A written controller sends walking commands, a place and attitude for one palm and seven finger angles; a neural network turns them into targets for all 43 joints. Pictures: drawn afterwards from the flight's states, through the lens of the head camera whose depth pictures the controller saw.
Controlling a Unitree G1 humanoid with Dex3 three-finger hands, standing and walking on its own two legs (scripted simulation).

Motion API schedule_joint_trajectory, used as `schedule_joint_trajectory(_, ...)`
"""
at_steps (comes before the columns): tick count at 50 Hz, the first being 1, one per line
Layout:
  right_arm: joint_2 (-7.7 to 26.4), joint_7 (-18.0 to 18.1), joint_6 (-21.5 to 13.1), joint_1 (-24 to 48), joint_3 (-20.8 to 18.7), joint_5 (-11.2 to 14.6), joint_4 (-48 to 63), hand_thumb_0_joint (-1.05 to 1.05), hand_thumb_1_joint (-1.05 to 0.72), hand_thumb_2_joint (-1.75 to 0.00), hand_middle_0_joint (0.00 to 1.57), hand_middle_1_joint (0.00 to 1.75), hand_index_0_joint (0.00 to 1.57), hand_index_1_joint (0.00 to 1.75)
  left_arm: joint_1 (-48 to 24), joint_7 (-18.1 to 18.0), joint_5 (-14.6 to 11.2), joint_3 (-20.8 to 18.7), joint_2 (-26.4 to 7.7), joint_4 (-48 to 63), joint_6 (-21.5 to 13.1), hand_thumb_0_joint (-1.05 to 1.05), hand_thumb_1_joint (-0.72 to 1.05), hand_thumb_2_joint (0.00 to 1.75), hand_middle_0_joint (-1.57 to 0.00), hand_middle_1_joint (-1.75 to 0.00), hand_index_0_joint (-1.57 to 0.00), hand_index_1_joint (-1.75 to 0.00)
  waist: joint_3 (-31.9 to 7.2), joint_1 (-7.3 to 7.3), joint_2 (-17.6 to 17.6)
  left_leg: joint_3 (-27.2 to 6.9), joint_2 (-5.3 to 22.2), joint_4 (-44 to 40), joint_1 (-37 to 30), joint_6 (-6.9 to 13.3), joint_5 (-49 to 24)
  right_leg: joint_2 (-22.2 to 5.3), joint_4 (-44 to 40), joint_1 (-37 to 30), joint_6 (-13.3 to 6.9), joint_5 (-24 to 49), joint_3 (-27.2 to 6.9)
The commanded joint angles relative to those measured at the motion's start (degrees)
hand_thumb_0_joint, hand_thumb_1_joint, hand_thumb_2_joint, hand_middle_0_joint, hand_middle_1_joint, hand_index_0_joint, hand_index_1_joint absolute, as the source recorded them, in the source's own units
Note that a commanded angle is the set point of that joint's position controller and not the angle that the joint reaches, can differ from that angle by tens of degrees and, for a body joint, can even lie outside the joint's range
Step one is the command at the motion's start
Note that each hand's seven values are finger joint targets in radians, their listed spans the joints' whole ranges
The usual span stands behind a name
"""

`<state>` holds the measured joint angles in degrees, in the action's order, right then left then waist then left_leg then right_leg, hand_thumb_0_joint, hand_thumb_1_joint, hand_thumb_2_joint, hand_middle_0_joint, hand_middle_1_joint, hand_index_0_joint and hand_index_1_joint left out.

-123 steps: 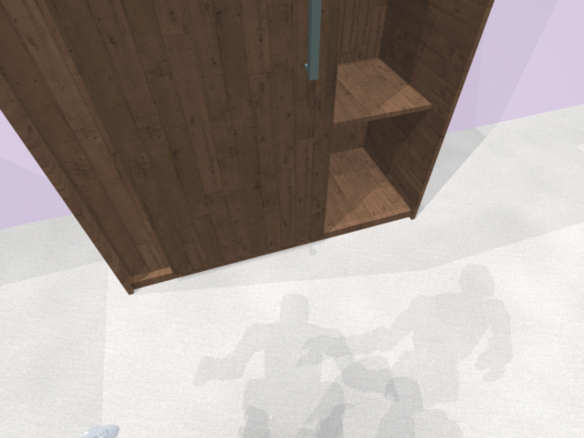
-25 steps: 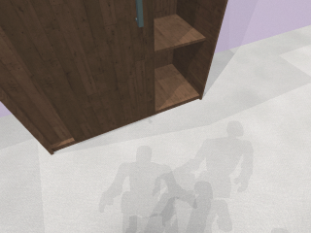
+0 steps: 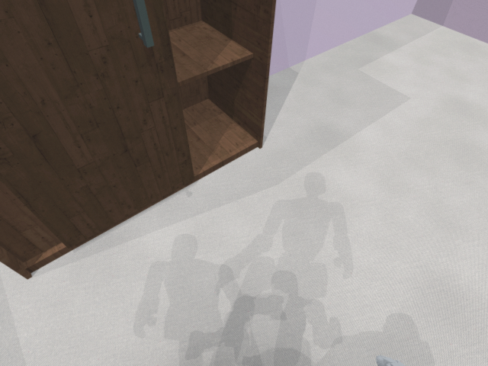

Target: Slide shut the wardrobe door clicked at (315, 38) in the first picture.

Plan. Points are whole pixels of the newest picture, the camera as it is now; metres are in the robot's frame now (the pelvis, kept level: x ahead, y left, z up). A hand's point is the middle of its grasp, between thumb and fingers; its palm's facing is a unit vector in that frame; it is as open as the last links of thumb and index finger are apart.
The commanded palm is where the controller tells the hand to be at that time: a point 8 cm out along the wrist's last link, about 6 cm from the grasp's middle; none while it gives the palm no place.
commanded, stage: walk to a spot facing it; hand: left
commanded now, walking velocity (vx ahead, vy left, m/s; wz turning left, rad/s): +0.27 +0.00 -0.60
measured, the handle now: out of the picture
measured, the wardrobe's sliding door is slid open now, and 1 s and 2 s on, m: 0.45 0.45 0.45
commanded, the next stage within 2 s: turn to face it in 1.34 s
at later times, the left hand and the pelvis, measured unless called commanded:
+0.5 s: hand (199, 304) +0.26 +0.12 -0.18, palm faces -0.41 -0.90 -0.12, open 7.4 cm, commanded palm none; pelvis +0.09 -0.01 -0.01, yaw -20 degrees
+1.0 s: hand (233, 243) +0.41 +0.07 -0.20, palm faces -0.44 -0.88 -0.18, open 7.3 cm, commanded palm none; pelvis +0.29 -0.09 -0.02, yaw -31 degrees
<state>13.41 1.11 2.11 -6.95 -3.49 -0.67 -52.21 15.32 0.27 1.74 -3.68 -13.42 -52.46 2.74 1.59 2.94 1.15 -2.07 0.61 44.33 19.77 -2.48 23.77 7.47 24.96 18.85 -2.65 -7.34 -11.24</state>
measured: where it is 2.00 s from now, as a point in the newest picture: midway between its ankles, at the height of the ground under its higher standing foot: (326, 288)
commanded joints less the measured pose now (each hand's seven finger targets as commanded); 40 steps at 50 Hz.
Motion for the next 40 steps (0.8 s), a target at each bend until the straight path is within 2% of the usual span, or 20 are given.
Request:
schedule_joint_trajectory(1, 5.9, 0.5, -2.5, -11.2, -1.3, 0.4, 2.4, 0.0, -0.9, -0.9, 0.2, 0.3, 0.2, 0.3, -4.8, -0.3, -0.3, -3.1, -11.7, 5.6, -0.9, 0.0, 0.9, 0.9, -0.2, -0.3, -0.2, -0.3, -6.0, -5.5, 8.1, 2.2, -2.1, -20.6, -19.4, 2.4, -3.5, -10.4, -9.1, 8.4, -2.4, -24.5, -16.5)
schedule_joint_trajectory(2, 8.8, 1.2, -3.0, -15.6, -1.8, 0.3, 1.3, 0.0, -0.9, -0.9, 0.2, 0.3, 0.2, 0.3, -5.6, 0.0, -0.4, -2.5, -8.9, 6.4, -0.9, 0.0, 0.9, 0.9, -0.2, -0.3, -0.2, -0.3, -6.5, -7.84, -0.1, -2.8, 4.4, -27.6, -30.4, 3.9, 1.1, -5.3, -0.2, 18.9, 0.5, -27.7, -10.7)
schedule_joint_trajectory(3, 15.0, 1.5, -3.2, -15.3, -2.7, -0.8, 2.1, 0.0, -0.9, -0.9, 0.2, 0.3, 0.2, 0.3, -4.7, 0.8, -1.1, -2.0, -4.9, 8.0, -0.9, 0.0, 0.9, 0.9, -0.2, -0.3, -0.2, -0.3, -3.8, -7.27, -19.5, -23.4, 21.4, -36.5, -32.0, 8.1, 17.3, 1.3, 18.1, 30.3, 3.4, -26.9, 1.2)
schedule_joint_trajectory(4, 16.6, 1.8, -3.6, -11.4, -2.5, -0.6, 3.7, 0.0, -0.9, -0.9, 0.2, 0.3, 0.2, 0.3, -8.0, 1.4, -0.4, -3.2, -7.2, 9.6, -1.7, 0.0, 0.9, 0.9, -0.2, -0.3, -0.2, -0.3, 1.7, -6.46, -13.1, -27.1, 29.5, -38.3, -17.8, 11.8, 17.3, -5.2, 29.1, 27.7, 4.7, -23.0, 5.6)
schedule_joint_trajectory(5, 12.2, 1.0, -3.8, -8.0, -1.3, -0.8, 4.2, 0.0, -0.9, -0.9, 0.2, 0.3, 0.2, 0.3, -7.8, 1.8, 0.4, -3.6, -8.0, 8.3, -1.4, 0.0, 0.9, 0.9, -0.2, -0.3, -0.2, -0.3, 4.8, -4.02, -9.7, -23.5, 24.3, -38.8, -10.2, 9.8, 16.7, -6.5, 34.5, 24.5, 5.0, -16.6, 4.6)
schedule_joint_trajectory(6, 10.2, 1.0, -4.1, -5.6, -0.5, -0.8, 4.5, 0.0, -0.9, -0.9, 0.2, 0.3, 0.2, 0.3, -5.0, 2.5, 0.5, -3.9, -7.8, 6.8, -1.1, 0.0, 0.9, 0.9, -0.2, -0.3, -0.2, -0.3, 6.2, -1.96, -9.7, -16.2, 20.3, -38.6, -7.0, 8.0, 14.8, -6.8, 39.1, 23.2, 5.1, -13.0, 6.8)
schedule_joint_trajectory(9, 7.3, 1.2, -5.4, -7.9, 0.5, -0.6, 3.5, 0.0, -0.9, -0.9, 0.2, 0.3, 0.2, 0.3, -1.8, 3.3, 0.6, -3.0, -5.3, 4.6, -0.7, 0.0, 0.9, 0.9, -0.2, -0.3, -0.2, -0.3, 4.8, -1.2, -9.1, -3.9, 14.2, -35.7, -9.7, 5.7, 1.4, -7.6, 46.8, 24.1, 5.7, -4.9, 9.0)
schedule_joint_trajectory(15, 6.0, 1.5, -6.8, -21.0, 0.7, -0.4, -1.8, 0.0, -0.9, -0.9, 0.2, 0.3, 0.2, 0.3, -10.4, 3.6, 0.3, -1.2, -2.4, 5.9, -1.2, 0.0, 0.9, 0.9, -0.2, -0.3, -0.2, -0.3, 5.3, -5.3, -8.3, 2.2, 17.3, -31.0, -24.0, 8.2, -26.9, -11.6, 40.7, 31.4, 6.4, -4.5, 13.1)
schedule_joint_trajectory(22, 5.3, 1.3, -6.6, -26.5, 0.4, -1.3, -6.2, 0.0, -0.9, -0.9, 0.2, 0.3, 0.2, 0.3, -20.9, 4.0, -0.1, 0.2, -0.4, 6.9, -1.8, 0.0, 0.9, 0.9, -0.2, -0.3, -0.2, -0.3, 8.1, -8.37, -11.3, 10.4, 18.7, -29.4, -25.1, 8.5, -34.7, -11.6, 22.0, 24.0, 3.5, -6.0, 18.7)
schedule_joint_trajectory(24, 5.8, 1.2, -6.6, -25.7, 0.3, -1.3, -6.6, 0.0, -0.9, -0.9, 0.2, 0.3, 0.2, 0.3, -19.8, 3.9, -0.1, 0.2, -0.3, 6.6, -2.3, 0.0, 0.9, 0.9, -0.2, -0.3, -0.2, -0.3, 7.0, -6.9, -11.6, 13.6, 19.2, -25.9, -24.6, 7.8, -45.9, -9.7, 17.1, 17.7, 1.5, -7.4, 20.2)
schedule_joint_trajectory(26, 7.9, 1.0, -6.6, -24.1, -0.4, -0.9, -6.6, 0.0, -0.9, -0.9, 0.2, 0.3, 0.2, 0.3, -11.4, 3.4, -0.2, -0.5, -2.1, 4.2, -3.3, 0.0, 0.9, 0.9, -0.2, -0.3, -0.2, -0.3, 0.4, -2.84, -11.6, 16.5, 18.9, -14.2, -25.5, 6.5, -62.5, -6.2, 11.7, 5.2, -1.0, -10.0, 22.3)
schedule_joint_trajectory(27, 8.3, 0.8, -6.4, -23.5, -0.5, -0.5, -6.2, 0.0, -0.9, -0.9, 0.2, 0.3, 0.2, 0.3, -3.5, 2.9, 0.0, -1.2, -4.2, 1.6, -3.9, 0.0, 0.9, 0.9, -0.2, -0.3, -0.2, -0.3, -4.2, 0.96, -9.3, 18.1, 17.4, -3.4, -20.3, 4.2, -61.7, -4.2, 7.3, -8.1, -1.9, -5.8, 23.4)
schedule_joint_trajectory(28, 6.9, 0.0, -6.3, -22.7, -0.2, 0.4, -5.3, 0.0, -0.9, -0.9, 0.2, 0.3, 0.2, 0.3, 6.0, 2.2, 0.3, -2.5, -9.0, -1.3, -4.6, 0.0, 0.9, 0.9, -0.2, -0.3, -0.2, -0.3, -10.7, 5.2, -4.4, 18.2, 16.3, 10.9, -4.7, 2.0, -45.6, -10.7, 6.5, -28.7, -4.6, -1.2, 16.1)
schedule_joint_trajectory(29, 1.7, -0.2, -6.5, -24.1, 0.7, 1.3, -3.2, 0.0, -0.9, -0.9, 0.2, 0.3, 0.2, 0.3, 12.3, 1.1, -0.4, -4.0, -15.3, -2.6, -5.1, 0.0, 0.9, 0.9, -0.2, -0.3, -0.2, -0.3, -18.9, 5.55, 8.1, 16.0, 6.8, 31.5, 14.9, -1.1, 7.4, -30.1, 2.9, -43.7, -11.9, 3.5, -13.0)
schedule_joint_trajectory(30, 2.6, 0.3, -6.7, -16.8, 0.5, 1.1, -0.6, 0.0, -0.9, -0.9, 0.2, 0.3, 0.2, 0.3, 13.7, 0.4, -1.8, -4.4, -17.8, -2.9, -4.5, 0.0, 0.9, 0.9, -0.2, -0.3, -0.2, -0.3, -18.7, 6.77, 6.0, 8.0, 6.4, 38.9, 19.2, 0.4, 10.5, -33.7, -3.3, -39.2, -14.9, 8.7, -21.0)
schedule_joint_trajectory(32, 3.3, 0.2, -6.3, -13.0, -0.4, 0.2, -0.5, 0.0, -0.9, -0.9, 0.2, 0.3, 0.2, 0.3, 3.9, -0.1, -1.6, -3.2, -12.6, -0.3, -4.3, 0.0, 0.9, 0.9, -0.2, -0.3, -0.2, -0.3, -7.5, 2.43, 0.8, 2.9, 10.3, 38.7, 19.2, 0.9, 0.3, -30.1, -7.5, -21.8, -12.4, -3.8, -14.3)
schedule_joint_trajectory(33, 2.4, 0.0, -5.6, -13.0, -0.1, -0.4, -1.3, 0.0, -0.9, -0.9, 0.2, 0.3, 0.2, 0.3, 0.1, -0.5, -1.2, -2.2, -9.8, 0.3, -4.8, 0.0, 0.9, 0.9, -0.2, -0.3, -0.2, -0.3, -2.9, -0.1, -1.1, 2.9, 11.7, 34.7, 17.0, 0.5, -1.9, -27.6, -8.5, -12.9, -11.1, -2.6, -8.8)
schedule_joint_trajectory(35, 0.3, -0.2, -4.1, -17.5, 0.2, -1.0, -3.2, 0.0, -0.9, -0.9, 0.2, 0.3, 0.2, 0.3, -3.5, -0.7, -0.5, -1.4, -7.4, 0.5, -5.6, 0.0, 0.9, 0.9, -0.2, -0.3, -0.2, -0.3, -1.8, -4.5, -0.2, 4.2, 11.6, 27.5, 11.6, -0.2, -3.6, -23.5, -9.8, -4.2, -8.9, 1.8, -0.6)
schedule_joint_trajectory(37, -0.8, -0.6, -3.5, -19.5, 0.0, -0.9, -3.5, 0.0, -0.9, -0.9, 0.2, 0.3, 0.2, 0.3, -4.8, -0.7, -0.1, -1.3, -6.9, 0.0, -5.9, 0.0, 0.9, 0.9, -0.2, -0.3, -0.2, -0.3, -2.0, -6.4, 1.9, 5.4, 10.6, 20.2, 8.3, -0.8, -4.6, -20.8, -10.1, -0.3, -8.3, 0.5, 3.3)
schedule_joint_trajectory(40, -0.7, -1.3, -3.6, -15.2, 0.0, -1.0, -1.7, 0.0, -0.9, -0.9, 0.2, 0.3, 0.2, 0.3, -3.8, -0.3, -0.3, -1.4, -6.3, -0.4, -6.1, 0.0, 0.9, 0.9, -0.2, -0.3, -0.2, -0.3, 0.1, -5.54, 5.7, 6.7, 9.4, 10.5, 8.1, -1.0, -9.5, -18.2, -12.1, 1.4, -7.9, -8.5, 3.6)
